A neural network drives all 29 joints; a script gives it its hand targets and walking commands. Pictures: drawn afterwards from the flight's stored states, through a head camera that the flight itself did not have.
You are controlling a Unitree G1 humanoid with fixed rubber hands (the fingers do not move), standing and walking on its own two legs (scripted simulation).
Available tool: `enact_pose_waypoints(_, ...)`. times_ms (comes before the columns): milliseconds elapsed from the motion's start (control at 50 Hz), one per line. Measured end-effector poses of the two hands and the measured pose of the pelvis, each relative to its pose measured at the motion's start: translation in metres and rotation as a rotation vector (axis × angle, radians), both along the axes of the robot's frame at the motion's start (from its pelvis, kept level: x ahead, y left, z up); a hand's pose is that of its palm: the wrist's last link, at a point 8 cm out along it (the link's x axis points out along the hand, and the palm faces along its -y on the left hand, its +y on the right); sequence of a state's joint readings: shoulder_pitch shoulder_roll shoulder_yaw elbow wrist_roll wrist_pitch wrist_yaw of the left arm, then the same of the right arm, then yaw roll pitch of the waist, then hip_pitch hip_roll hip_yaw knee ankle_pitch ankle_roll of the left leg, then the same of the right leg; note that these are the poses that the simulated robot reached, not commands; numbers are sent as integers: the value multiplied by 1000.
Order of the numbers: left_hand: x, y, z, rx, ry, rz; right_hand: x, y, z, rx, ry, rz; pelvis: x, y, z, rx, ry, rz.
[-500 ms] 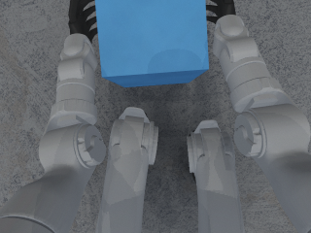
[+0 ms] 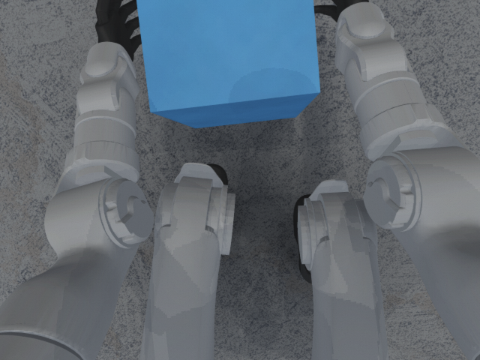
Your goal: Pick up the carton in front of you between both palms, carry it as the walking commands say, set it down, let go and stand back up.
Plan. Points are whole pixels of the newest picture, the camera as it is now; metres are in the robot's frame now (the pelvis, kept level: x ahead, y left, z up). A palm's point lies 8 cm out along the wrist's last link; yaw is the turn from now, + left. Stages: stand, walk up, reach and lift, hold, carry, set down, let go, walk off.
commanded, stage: set down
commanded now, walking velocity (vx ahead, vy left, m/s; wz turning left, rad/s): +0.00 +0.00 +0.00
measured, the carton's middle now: (234, 53) +0.49 +0.10 -0.25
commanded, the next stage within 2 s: let go in 1.52 s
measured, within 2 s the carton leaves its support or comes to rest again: rests again in 0.24 s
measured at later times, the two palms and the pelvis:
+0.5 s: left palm (99, 54) +0.47 +0.29 -0.19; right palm (368, 18) +0.54 -0.09 -0.19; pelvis +0.00 +0.01 -0.01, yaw +0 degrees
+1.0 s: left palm out of the picture +0.46 +0.30 -0.02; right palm out of the picture +0.55 -0.08 -0.02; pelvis +0.01 +0.01 +0.09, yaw +2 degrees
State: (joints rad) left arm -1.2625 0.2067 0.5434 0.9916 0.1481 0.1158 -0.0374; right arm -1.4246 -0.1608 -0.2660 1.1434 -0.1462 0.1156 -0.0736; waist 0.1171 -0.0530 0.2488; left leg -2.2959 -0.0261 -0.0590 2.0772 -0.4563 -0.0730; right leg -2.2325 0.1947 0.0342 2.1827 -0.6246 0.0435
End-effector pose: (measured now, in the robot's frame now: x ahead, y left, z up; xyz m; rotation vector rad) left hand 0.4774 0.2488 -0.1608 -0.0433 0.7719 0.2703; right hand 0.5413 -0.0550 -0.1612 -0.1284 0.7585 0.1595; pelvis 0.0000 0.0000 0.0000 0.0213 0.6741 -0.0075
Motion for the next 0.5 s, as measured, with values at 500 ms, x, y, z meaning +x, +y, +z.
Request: enact_pose_waypoints(500,-11,41,-28,58,-29,81,-1,-36,-29,-38,-65,-37,-2,8,-11,-1,-37,7)
